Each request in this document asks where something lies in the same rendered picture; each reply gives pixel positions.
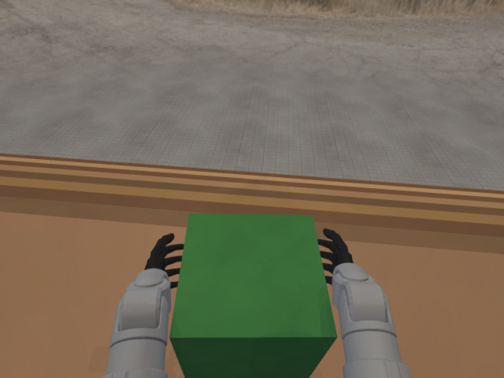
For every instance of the right robot forearm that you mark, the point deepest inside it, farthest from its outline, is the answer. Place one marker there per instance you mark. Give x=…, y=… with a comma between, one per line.
x=366, y=325

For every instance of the right robot hand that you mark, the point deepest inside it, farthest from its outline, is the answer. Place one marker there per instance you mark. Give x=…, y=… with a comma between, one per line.
x=340, y=252

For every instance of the left robot hand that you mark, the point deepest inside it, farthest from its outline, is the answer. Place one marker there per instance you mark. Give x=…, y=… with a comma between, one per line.
x=157, y=258

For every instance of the left robot forearm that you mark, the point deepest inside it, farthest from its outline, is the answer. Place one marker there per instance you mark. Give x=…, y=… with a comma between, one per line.
x=140, y=328

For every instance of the carton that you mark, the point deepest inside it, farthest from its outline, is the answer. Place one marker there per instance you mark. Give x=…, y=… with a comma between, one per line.
x=252, y=299

